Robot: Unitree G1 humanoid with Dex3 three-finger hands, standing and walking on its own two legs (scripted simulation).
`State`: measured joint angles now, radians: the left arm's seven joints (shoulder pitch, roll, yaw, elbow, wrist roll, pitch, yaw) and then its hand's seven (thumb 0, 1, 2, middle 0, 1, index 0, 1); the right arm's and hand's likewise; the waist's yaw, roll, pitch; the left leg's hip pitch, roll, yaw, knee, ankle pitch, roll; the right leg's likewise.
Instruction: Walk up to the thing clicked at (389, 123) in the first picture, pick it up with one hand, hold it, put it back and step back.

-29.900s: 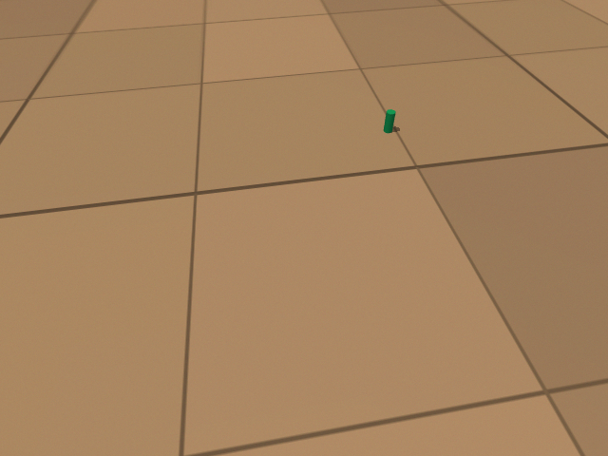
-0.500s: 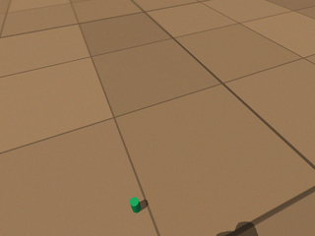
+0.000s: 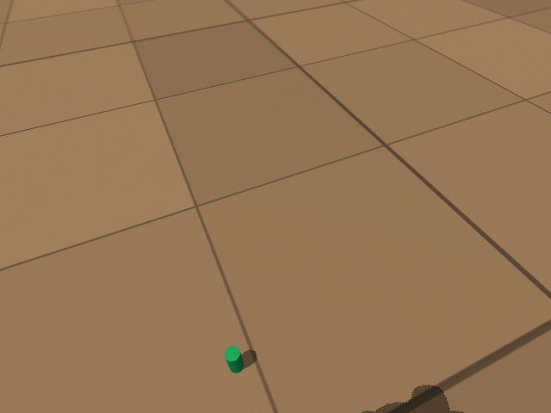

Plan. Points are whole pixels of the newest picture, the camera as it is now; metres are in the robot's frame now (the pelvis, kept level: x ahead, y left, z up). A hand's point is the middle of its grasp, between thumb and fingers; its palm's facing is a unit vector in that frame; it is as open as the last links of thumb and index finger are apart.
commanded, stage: stand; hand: left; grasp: from the side
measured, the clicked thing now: (234, 359) +0.43 +0.19 -0.72
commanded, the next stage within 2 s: step back in 0.96 s
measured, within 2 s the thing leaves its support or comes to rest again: neither
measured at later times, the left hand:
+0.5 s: hand out of the picture +0.08 +0.24 -0.16, palm faces +0.00 -0.94 -0.34, open 7.4 cm
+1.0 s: hand out of the picture +0.08 +0.25 -0.16, palm faces +0.01 -0.94 -0.34, open 7.4 cm
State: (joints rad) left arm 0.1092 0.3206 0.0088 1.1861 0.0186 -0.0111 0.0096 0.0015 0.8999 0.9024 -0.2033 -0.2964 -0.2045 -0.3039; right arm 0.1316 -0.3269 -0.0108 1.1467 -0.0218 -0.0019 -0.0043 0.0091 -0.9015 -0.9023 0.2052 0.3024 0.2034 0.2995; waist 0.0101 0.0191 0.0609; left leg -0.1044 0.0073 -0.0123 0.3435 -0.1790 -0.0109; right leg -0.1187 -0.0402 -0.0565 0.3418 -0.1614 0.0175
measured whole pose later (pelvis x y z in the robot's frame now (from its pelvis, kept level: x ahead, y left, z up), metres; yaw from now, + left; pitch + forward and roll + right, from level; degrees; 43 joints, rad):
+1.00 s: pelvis +0.01 +0.00 +0.00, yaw +0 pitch -2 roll +0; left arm 0.10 0.33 0.03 1.15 0.00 -0.01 0.00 0.00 0.90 0.90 -0.20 -0.30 -0.21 -0.30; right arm 0.11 -0.34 -0.01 1.13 -0.01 0.00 0.01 0.01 -0.90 -0.90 0.21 0.30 0.20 0.30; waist 0.00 0.02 0.06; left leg -0.12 0.02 -0.01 0.35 -0.20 -0.02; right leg -0.13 -0.03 -0.05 0.34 -0.18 0.01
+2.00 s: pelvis -0.18 +0.04 -0.03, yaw -1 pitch -2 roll +0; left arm 0.12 0.36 0.06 0.76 0.02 0.04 0.01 0.00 0.90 0.90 -0.21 -0.30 -0.21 -0.30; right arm 0.17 -0.41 -0.05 0.88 -0.01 0.03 -0.01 0.01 -0.90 -0.90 0.21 0.30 0.20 0.30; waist 0.00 0.00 0.17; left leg -0.27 -0.04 -0.05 0.71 -0.42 -0.01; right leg -0.38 -0.03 0.00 0.67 -0.26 0.00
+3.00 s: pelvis -0.50 +0.01 -0.02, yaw -4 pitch -2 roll -1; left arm 0.16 0.39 0.07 0.84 0.01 0.05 0.01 0.00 0.90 0.90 -0.20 -0.30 -0.20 -0.30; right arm 0.12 -0.38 -0.04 0.83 -0.04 0.03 -0.01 0.01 -0.90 -0.90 0.21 0.30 0.21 0.30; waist 0.02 0.00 0.16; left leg -0.38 0.04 -0.01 0.63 -0.21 0.01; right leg -0.35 0.05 0.09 0.98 -0.53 0.01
